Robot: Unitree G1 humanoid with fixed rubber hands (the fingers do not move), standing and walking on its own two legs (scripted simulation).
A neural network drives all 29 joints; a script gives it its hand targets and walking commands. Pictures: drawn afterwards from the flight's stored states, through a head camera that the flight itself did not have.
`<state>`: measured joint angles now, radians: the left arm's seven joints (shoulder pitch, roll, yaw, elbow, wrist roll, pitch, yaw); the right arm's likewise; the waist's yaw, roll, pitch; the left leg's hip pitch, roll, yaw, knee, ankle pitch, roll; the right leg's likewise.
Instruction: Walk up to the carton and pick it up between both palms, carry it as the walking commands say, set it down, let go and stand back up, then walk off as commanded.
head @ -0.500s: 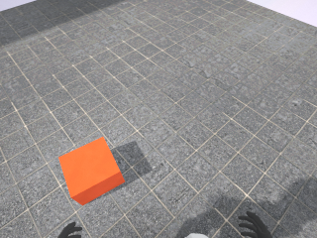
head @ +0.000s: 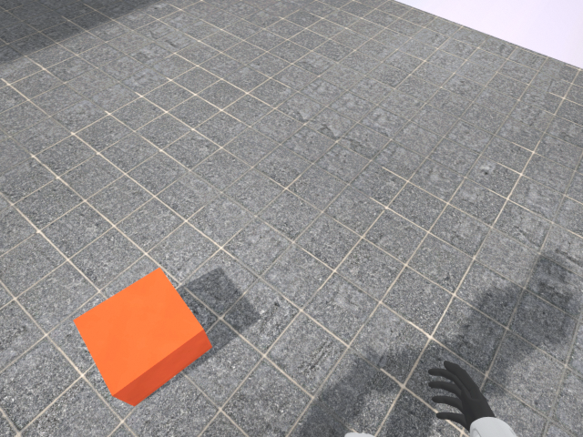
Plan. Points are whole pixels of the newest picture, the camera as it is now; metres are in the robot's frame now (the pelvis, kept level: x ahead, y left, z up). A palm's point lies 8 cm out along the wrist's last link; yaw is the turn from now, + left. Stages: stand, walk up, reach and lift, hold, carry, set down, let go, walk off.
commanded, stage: walk off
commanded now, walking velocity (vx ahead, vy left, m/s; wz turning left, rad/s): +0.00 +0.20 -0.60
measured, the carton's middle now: (147, 334) +0.47 +0.43 -0.65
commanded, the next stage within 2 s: stand in 1.16 s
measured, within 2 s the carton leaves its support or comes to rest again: neither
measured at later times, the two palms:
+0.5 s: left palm out of the picture +0.14 +0.26 -0.09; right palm out of the picture +0.10 -0.26 -0.10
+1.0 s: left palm (146, 365) +0.25 +0.23 -0.11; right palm out of the picture +0.02 -0.22 -0.10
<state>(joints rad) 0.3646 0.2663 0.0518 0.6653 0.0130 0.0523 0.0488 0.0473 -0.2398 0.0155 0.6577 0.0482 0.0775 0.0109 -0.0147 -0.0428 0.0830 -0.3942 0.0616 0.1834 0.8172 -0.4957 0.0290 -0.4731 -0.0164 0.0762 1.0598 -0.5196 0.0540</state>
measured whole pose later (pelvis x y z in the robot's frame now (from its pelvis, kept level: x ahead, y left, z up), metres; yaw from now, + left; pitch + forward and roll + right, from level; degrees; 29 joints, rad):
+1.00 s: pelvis +0.02 +0.06 +0.00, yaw -33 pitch +5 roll +2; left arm 0.24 0.26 0.05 0.67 0.01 0.05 0.04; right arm 0.11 -0.23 0.02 0.66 0.05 0.09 0.00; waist -0.01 -0.04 0.07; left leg -0.37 0.10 0.37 0.78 -0.47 0.05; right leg -0.55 -0.03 0.05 1.17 -0.49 0.06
